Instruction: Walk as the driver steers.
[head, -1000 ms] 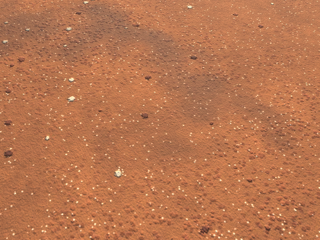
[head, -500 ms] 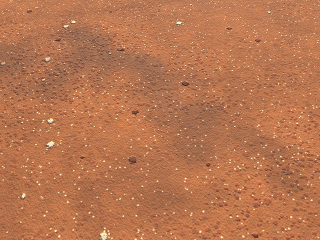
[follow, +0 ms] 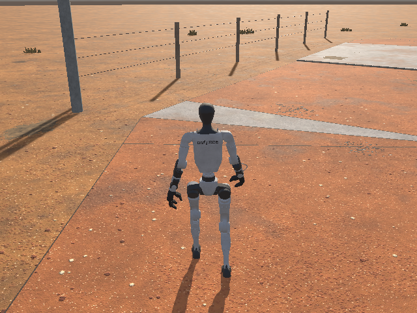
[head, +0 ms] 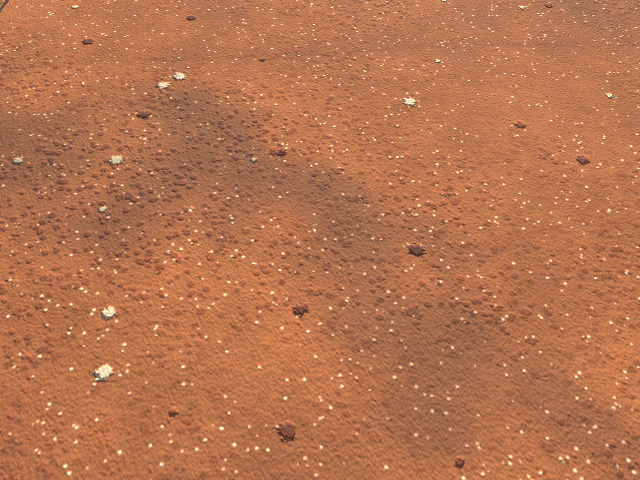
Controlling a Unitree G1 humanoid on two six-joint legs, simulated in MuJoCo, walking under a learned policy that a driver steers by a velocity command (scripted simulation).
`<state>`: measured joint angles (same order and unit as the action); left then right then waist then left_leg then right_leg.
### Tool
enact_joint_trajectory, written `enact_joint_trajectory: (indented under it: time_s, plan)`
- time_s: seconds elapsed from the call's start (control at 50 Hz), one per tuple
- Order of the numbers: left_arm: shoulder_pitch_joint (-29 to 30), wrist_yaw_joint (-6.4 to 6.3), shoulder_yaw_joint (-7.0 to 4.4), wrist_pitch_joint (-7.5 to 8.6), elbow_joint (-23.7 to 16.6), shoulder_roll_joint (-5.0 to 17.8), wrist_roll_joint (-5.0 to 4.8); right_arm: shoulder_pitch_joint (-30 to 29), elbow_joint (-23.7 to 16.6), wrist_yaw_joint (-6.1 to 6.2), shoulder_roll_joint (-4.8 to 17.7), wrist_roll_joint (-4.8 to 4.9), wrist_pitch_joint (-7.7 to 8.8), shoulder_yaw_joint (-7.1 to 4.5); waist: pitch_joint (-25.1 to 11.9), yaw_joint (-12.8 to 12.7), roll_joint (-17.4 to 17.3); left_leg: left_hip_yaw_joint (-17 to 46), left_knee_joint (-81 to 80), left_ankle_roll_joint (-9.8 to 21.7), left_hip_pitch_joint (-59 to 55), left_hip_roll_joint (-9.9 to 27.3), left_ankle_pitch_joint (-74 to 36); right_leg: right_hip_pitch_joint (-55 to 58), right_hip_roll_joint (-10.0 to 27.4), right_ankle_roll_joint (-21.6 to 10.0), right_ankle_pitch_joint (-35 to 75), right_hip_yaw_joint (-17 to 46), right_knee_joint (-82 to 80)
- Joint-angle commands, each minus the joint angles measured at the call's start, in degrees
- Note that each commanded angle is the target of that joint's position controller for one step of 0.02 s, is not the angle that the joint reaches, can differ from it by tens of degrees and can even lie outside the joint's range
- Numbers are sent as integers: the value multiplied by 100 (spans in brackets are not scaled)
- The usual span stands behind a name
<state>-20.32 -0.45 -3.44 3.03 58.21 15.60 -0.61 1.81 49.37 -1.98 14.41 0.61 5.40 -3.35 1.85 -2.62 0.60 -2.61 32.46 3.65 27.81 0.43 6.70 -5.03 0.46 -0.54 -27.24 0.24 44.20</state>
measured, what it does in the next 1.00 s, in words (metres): walks ahead: right foot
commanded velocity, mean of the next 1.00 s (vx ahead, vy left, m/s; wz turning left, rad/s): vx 0.50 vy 0.00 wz -0.01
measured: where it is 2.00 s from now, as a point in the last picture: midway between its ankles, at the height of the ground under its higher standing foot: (387, 218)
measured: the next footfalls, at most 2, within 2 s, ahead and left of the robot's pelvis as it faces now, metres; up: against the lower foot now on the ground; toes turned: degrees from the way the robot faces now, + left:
right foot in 0.50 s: +0.45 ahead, -0.14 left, +0.00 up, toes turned -3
left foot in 1.04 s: +0.76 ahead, +0.10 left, +0.00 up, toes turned +1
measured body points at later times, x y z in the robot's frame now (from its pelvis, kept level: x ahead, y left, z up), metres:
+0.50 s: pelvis +0.28 -0.03 +0.00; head +0.31 -0.04 +0.45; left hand +0.50 +0.20 -0.09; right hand +0.24 -0.31 -0.14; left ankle +0.11 +0.10 -0.72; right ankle +0.41 -0.14 -0.72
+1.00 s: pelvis +0.56 -0.02 +0.01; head +0.59 -0.02 +0.46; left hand +0.52 +0.25 -0.13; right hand +0.77 -0.26 -0.09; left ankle +0.72 +0.10 -0.71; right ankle +0.41 -0.14 -0.72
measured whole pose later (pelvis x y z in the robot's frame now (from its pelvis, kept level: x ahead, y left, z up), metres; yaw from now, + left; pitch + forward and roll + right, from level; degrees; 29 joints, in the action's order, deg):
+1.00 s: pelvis +0.56 -0.02 +0.01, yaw -1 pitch +2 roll -2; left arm -21.9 -0.4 -3.8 3.7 59.0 14.5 -1.0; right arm -0.7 49.7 -1.9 13.8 1.0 4.7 -2.7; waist 0.9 -4.7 -1.7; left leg -0.1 28.8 2.1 31.3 3.6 0.4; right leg 4.6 -1.6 -0.3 -20.2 -2.5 13.7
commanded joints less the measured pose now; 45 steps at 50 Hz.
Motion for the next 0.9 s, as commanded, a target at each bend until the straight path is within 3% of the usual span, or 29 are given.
enact_joint_trajectory:
  time_s: [0.02, 0.04, 0.06, 0.1, 0.14, 0.18, 0.22, 0.28, 0.36, 0.4, 0.44, 0.46, 0.48, 0.5, 0.52, 0.54, 0.56, 0.58, 0.6, 0.64, 0.68, 0.72, 0.76, 0.82, 0.9]
  plan:
    - [201, 74, -82, 361, -548, 733, -200, 1810, 252, 65, 1008, 20, -2, -259, -1376, 882, -1109, 3535, -1570, 1215, -4408, 1949, 1328, -3896, 77, -229, -223, 582, 3186]
    - [536, 43, -79, 399, -617, 729, -211, 1379, 140, 77, 865, -28, 16, -211, -941, 739, -633, 2862, -1678, 1068, -3625, 1741, 829, -3771, 390, -265, 307, 429, 2965]
    - [699, 8, -114, 384, -630, 698, -126, 1071, 106, 66, 702, -83, 33, -165, -562, 582, -419, 2368, -1843, 999, -2870, 1560, 258, -3545, 579, -244, 662, 363, 2578]
    - [492, -2, -134, 245, -569, 506, -65, 917, 128, 44, 521, -144, 65, -103, -441, 280, -550, 1874, -2149, 940, -2160, 1350, -196, -2934, 771, -224, 997, 407, 2149]
    - [532, -14, -115, 133, -589, 332, -40, 1026, 206, 67, 657, -92, 90, -129, -279, 197, -483, 1573, -2406, 1016, -1875, 1333, -393, -2932, 843, -137, 1153, 342, 1713]
    - [920, -25, -120, 96, -727, 339, 13, 1189, 280, 135, 827, -85, 88, -172, -103, 251, -359, 1362, -2582, 1052, -1875, 1330, -541, -3264, 866, -12, 1684, 309, 1111]
    - [1267, -2, -115, 104, -829, 309, 35, 1325, 342, 192, 857, -70, 59, -174, -14, 326, -348, 1073, -2649, 949, -1944, 1209, -641, -3377, 830, 57, 2377, 266, 426]
    - [1849, 58, -63, 143, -966, 205, 8, 1559, 445, 232, 873, -25, 35, -167, 114, 501, -379, 643, -2683, 776, -1931, 993, -686, -3100, 628, 72, 3191, 55, -581]
    - [2476, 163, -11, 175, -1167, 215, -46, 1998, 680, 244, 913, 22, -44, -185, 290, 704, -378, 584, -2502, 746, -2527, 1200, -667, -3122, 481, 6, 3218, -9, -1223]
    - [2609, 229, -16, 208, -1268, 293, -56, 2065, 754, 262, 962, 40, -110, -216, 320, 665, -411, 639, -2263, 686, -2955, 1402, -918, -3187, 454, -124, 2871, 31, -1416]
    - [2369, 269, -69, 239, -1249, 455, -63, 1975, 759, 282, 1043, 48, -171, -254, 163, 454, -518, 649, -1886, 574, -3212, 1508, -1678, -2763, 330, -277, 2439, -53, -1536]
    - [1946, 266, -142, 250, -1143, 590, -50, 1841, 728, 288, 1076, 56, -200, -263, -95, 188, -586, 541, -1397, 487, -3207, 1423, -2611, -2113, 151, -382, 2324, -220, -1617]
    - [1051, 237, -281, 246, -847, 817, -29, 1777, 699, 292, 959, 47, -232, -221, -619, -222, -505, 319, -400, 344, -2957, 1132, -3201, -917, -11, -536, 2392, -353, -1673]
    - [-23, 187, -411, 239, -591, 1215, 38, 1832, 572, 300, 765, -38, -242, -126, -1447, -558, 0, 66, 1274, 145, -1871, 794, -2051, 844, 806, -873, 2473, 572, -1474]
    - [-482, 193, -509, 198, -437, 1672, 30, 2508, 524, 229, 16, -73, -117, 93, -2173, -238, 1522, 41, 3386, -272, 485, -311, 1411, 2811, 2114, -1832, 1327, 3310, -2082]
    - [-429, 202, -340, 200, -471, 1127, -22, 2197, 576, 196, 465, 34, 29, 4, -2199, -411, 1206, 874, 4170, -188, 1200, -220, 2656, 2809, 2133, -1782, 580, 4061, -2679]
    - [84, 182, -257, 229, -567, 884, -21, 1651, 399, 171, 830, 193, 129, -97, -1363, -351, 950, 862, 4366, -71, 1647, 90, 2278, 2126, 1954, -1511, 665, 3259, -2759]
    - [531, 173, -205, 248, -683, 731, 24, 1326, 331, 202, 838, 206, 163, -98, -916, -200, 509, 705, 4148, -36, 1523, 404, 1737, 1323, 1744, -1364, 1146, 2577, -2877]
    - [840, 187, -156, 265, -721, 562, 79, 1168, 322, 240, 804, 125, 145, -134, -547, -42, 288, 641, 3772, -54, 1289, 593, 1368, 566, 1559, -1293, 1680, 2076, -3049]
    - [999, 209, -95, 300, -698, 379, 140, 1374, 379, 258, 603, 67, 3, -152, -422, 261, 436, 687, 3329, -77, 660, 791, 1028, -168, 1335, -1226, 2121, 1560, -3356]
    - [866, 180, -122, 325, -616, 518, 94, 1323, 354, 270, 441, 43, -102, -137, -270, 336, 371, 623, 2898, -162, 661, 859, 860, -438, 1313, -1301, 2339, 1263, -3603]
    - [678, 108, -164, 326, -539, 687, 88, 929, 213, 280, 458, -11, -136, -145, -98, 278, 243, 598, 2291, -284, 1009, 881, 328, -410, 1317, -1339, 2524, 1067, -3766]
    - [528, 50, -165, 298, -478, 715, 72, 583, 108, 255, 428, -34, -127, -140, -16, 204, 230, 558, 1617, -353, 1136, 845, -350, -320, 1207, -1242, 2668, 789, -3823]
    - [285, 11, -157, 273, -382, 727, 27, 4, -32, 193, 321, -6, -92, -85, 113, 31, 262, 350, 627, -368, 880, 648, -1138, -319, 1000, -1076, 2729, 368, -3858]
    - [-164, -3, -175, 194, -155, 769, -21, -635, -239, 85, 319, 48, -60, -25, 301, -178, 248, 273, -32, -309, 901, 495, -1172, 267, 1197, -1052, 2728, 291, -3688]
Velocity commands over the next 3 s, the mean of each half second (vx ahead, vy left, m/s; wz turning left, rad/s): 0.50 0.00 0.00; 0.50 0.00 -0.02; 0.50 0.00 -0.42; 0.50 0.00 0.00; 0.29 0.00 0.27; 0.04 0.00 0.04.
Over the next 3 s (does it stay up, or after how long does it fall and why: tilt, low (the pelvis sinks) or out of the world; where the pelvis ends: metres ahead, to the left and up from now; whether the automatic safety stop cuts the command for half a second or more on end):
stays up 1.40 -0.21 0.01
